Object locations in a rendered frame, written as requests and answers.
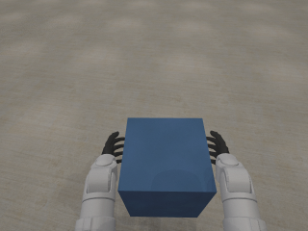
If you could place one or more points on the robot left hand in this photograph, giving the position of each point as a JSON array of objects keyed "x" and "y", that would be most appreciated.
[{"x": 110, "y": 146}]

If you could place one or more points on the left robot forearm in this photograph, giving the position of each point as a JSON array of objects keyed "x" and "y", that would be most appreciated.
[{"x": 99, "y": 196}]

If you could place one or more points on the robot right hand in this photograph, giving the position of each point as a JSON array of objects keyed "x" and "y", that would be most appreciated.
[{"x": 219, "y": 145}]

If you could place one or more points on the right robot forearm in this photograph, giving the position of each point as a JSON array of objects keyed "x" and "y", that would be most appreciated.
[{"x": 238, "y": 197}]

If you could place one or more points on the carton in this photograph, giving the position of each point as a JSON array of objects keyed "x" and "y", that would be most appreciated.
[{"x": 166, "y": 169}]

